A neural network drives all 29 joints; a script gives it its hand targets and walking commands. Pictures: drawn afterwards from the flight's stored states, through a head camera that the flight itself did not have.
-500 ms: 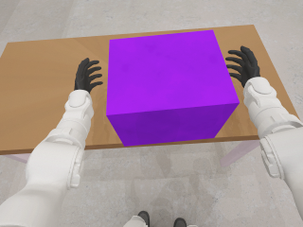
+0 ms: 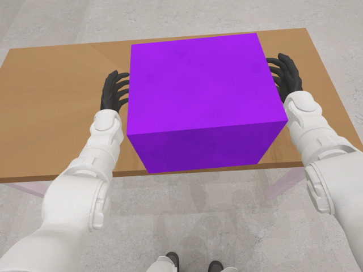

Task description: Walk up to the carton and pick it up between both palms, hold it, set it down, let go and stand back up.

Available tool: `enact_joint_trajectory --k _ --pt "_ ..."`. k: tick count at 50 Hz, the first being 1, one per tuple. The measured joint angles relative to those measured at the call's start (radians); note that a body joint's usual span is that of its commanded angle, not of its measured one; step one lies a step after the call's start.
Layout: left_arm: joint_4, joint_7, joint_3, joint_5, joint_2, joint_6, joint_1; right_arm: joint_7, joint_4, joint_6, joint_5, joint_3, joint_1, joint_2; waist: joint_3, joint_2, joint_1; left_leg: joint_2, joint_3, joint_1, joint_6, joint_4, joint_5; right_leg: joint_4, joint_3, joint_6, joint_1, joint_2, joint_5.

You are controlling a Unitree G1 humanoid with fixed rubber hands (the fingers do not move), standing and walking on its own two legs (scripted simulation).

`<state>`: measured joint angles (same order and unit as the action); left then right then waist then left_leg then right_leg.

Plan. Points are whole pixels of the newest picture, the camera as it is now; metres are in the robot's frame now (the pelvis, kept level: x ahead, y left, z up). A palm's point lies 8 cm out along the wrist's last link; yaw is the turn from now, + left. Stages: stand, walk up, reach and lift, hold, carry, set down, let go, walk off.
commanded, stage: reach and lift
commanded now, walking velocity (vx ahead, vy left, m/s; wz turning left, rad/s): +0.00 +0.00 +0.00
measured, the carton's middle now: (198, 108) +0.48 +0.04 +0.01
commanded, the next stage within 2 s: none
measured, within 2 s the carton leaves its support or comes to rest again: neither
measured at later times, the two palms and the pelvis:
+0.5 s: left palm (114, 107) +0.44 +0.22 +0.05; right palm (285, 93) +0.49 -0.15 +0.07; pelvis +0.00 +0.01 +0.01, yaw -1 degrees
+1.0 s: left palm (114, 108) +0.44 +0.22 +0.05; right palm (287, 96) +0.48 -0.15 +0.07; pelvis +0.02 +0.02 +0.03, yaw +0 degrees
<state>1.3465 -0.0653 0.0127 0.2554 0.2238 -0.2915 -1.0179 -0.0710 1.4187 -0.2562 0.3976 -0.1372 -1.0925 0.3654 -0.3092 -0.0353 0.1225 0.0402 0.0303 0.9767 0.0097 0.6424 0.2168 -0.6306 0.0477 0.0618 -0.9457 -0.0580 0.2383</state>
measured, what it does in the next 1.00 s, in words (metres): stands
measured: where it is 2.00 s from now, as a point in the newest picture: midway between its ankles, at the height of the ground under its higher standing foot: outside the picture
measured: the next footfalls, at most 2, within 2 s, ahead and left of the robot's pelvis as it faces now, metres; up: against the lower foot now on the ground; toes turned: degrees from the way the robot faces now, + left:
none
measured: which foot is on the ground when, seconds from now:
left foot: down 0.00-1.00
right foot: down 0.00-1.00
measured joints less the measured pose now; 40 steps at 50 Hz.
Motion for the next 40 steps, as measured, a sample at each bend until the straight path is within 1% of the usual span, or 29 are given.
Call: enact_joint_trajectory --k 2,7,11,20,27,30,32,35,36,40 --pt "0.005 -0.005 0.013 -0.018 -0.014 -0.002 -0.008 0.005 0.002 -0.001 -0.031 0.031 -0.004 -0.019 0.001 0.001 -0.002 -0.001 -0.001 -0.002 -0.001 -0.003 -0.002 0.005 0.002 0.0 0.004 0.001 -0.003" --pt "0.012 -0.037 0.069 -0.062 -0.035 -0.01 -0.008 0.023 0.012 -0.008 -0.113 0.104 -0.006 -0.038 0.009 0.005 -0.009 -0.001 0.001 -0.021 -0.005 -0.022 -0.01 0.033 0.0 -0.004 0.027 0.001 -0.015" --pt "0.013 -0.044 0.089 -0.086 -0.044 -0.012 -0.001 0.025 0.016 -0.011 -0.141 0.134 0.004 -0.041 0.016 0.009 -0.009 -0.001 0.004 -0.044 -0.008 -0.044 -0.019 0.062 -0.002 -0.008 0.052 0.001 -0.029" --pt "0.014 -0.063 0.116 -0.105 -0.062 -0.008 0.014 0.021 0.009 -0.01 -0.196 0.181 0.022 -0.049 0.021 0.02 -0.003 -0.001 0.015 -0.079 -0.015 -0.074 -0.026 0.101 -0.011 -0.015 0.089 0.002 -0.044" --pt "0.002 -0.056 0.168 -0.149 -0.07 -0.013 0.026 0.022 0.0 -0.014 -0.263 0.242 0.03 -0.059 0.035 0.02 -0.003 -0.002 0.021 -0.108 -0.016 -0.102 -0.036 0.127 -0.015 -0.016 0.116 0.003 -0.054" --pt "-0.013 -0.048 0.212 -0.192 -0.075 -0.019 0.037 0.022 -0.011 -0.02 -0.326 0.296 0.037 -0.068 0.049 0.019 -0.007 -0.004 0.022 -0.131 -0.017 -0.124 -0.045 0.146 -0.014 -0.015 0.137 0.004 -0.061" --pt "-0.031 -0.042 0.257 -0.235 -0.081 -0.029 0.051 0.019 -0.023 -0.029 -0.397 0.356 0.043 -0.079 0.063 0.022 -0.012 -0.005 0.021 -0.152 -0.017 -0.143 -0.052 0.165 -0.012 -0.014 0.159 0.005 -0.068" --pt "-0.059 -0.021 0.337 -0.311 -0.095 -0.052 0.077 0.011 -0.038 -0.06 -0.513 0.476 0.058 -0.102 0.09 0.03 -0.025 -0.009 0.018 -0.191 -0.017 -0.174 -0.065 0.197 -0.006 -0.015 0.201 0.009 -0.079" --pt "-0.068 -0.014 0.359 -0.329 -0.1 -0.061 0.086 0.0 -0.045 -0.071 -0.541 0.508 0.065 -0.108 0.097 0.032 -0.028 -0.011 0.018 -0.204 -0.018 -0.185 -0.069 0.207 -0.005 -0.016 0.214 0.011 -0.083" --pt "-0.093 -0.003 0.412 -0.382 -0.116 -0.086 0.116 -0.011 -0.072 -0.102 -0.629 0.597 0.095 -0.132 0.113 0.035 -0.037 -0.019 0.02 -0.252 -0.021 -0.229 -0.085 0.241 -0.004 -0.019 0.257 0.018 -0.093"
